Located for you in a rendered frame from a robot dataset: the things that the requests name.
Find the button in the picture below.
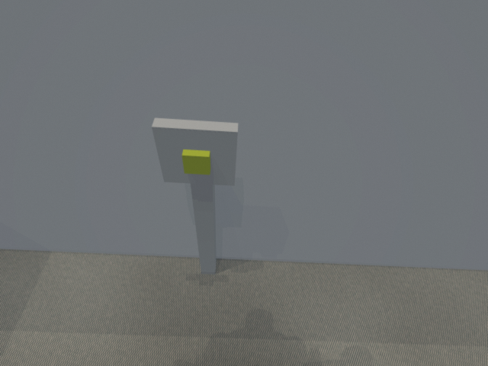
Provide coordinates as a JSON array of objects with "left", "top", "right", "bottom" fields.
[{"left": 182, "top": 149, "right": 210, "bottom": 175}]

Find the panel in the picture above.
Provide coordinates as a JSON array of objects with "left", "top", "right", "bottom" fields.
[{"left": 152, "top": 118, "right": 238, "bottom": 275}]

